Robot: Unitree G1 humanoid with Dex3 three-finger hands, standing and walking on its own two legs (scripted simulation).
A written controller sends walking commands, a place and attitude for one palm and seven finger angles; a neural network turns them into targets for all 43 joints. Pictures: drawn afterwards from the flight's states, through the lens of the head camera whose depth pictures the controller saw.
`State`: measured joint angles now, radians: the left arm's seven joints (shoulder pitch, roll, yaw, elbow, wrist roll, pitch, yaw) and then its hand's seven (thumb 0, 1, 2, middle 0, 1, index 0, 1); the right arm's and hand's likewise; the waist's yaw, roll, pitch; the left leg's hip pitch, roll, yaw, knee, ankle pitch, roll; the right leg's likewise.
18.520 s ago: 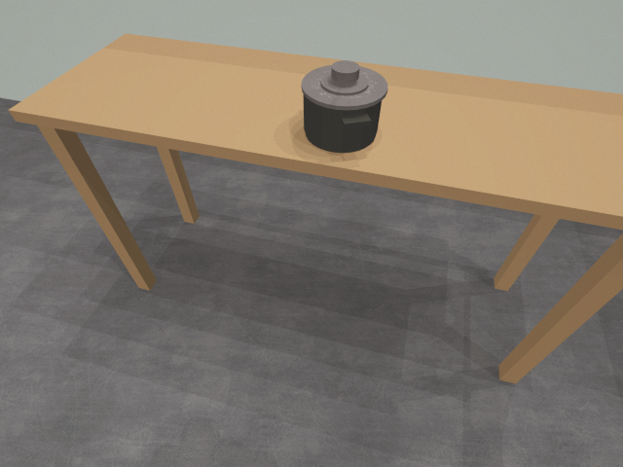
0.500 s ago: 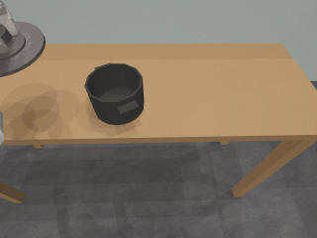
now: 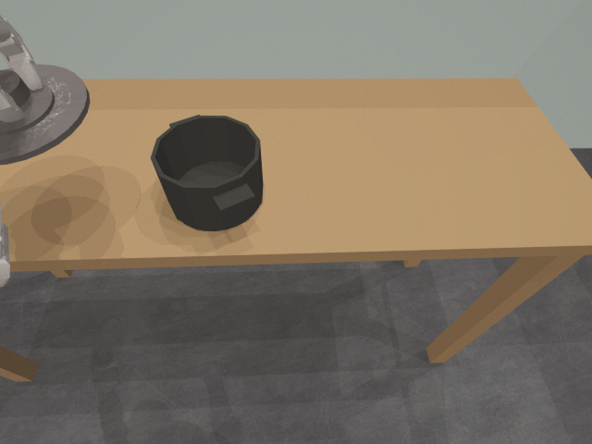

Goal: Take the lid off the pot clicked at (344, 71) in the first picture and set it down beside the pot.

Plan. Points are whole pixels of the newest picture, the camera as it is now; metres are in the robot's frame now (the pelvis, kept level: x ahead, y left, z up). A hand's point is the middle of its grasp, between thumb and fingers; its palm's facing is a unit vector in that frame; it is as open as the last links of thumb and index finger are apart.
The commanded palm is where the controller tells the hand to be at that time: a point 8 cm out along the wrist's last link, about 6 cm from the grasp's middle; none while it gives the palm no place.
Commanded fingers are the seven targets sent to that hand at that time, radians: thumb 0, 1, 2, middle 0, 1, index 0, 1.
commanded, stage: lower the lid onto the table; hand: left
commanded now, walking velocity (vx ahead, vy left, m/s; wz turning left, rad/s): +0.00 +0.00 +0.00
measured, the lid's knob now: (0, 91) +0.50 +0.32 +0.21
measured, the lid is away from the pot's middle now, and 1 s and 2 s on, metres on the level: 0.22 0.23 0.22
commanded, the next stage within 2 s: none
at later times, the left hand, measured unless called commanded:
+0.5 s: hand (6, 122) +0.47 +0.31 +0.20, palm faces -0.38 -0.21 -0.90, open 7.8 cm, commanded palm +0.49 +0.31 +0.25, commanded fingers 0.00 0.70 0.91 -0.65 -1.06 -0.73 -1.13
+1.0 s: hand (19, 147) +0.47 +0.32 +0.16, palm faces -0.44 -0.23 -0.87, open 7.8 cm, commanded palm +0.50 +0.32 +0.22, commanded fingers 0.00 0.70 0.91 -0.65 -1.06 -0.73 -1.13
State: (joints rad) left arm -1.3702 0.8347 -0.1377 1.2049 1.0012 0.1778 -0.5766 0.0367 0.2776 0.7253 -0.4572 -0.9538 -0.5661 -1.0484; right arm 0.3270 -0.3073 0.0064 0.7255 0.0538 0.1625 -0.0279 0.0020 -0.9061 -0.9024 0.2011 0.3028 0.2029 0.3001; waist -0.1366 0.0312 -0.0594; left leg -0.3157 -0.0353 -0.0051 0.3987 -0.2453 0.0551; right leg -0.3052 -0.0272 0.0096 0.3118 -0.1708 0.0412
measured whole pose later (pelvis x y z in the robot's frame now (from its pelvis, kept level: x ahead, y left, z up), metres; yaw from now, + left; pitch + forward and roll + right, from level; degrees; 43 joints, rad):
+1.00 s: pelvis -0.01 +0.01 -0.01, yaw +0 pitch +12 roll -2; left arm -1.31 0.85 -0.14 1.31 0.99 0.08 -0.53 0.03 0.28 0.73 -0.45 -0.95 -0.56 -1.05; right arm 0.35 -0.30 0.01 0.75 0.07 0.18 -0.05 0.00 -0.90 -0.90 0.20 0.30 0.20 0.30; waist -0.16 0.02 -0.07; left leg -0.43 -0.03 0.00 0.52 -0.29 0.07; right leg -0.40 -0.02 0.01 0.39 -0.20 0.05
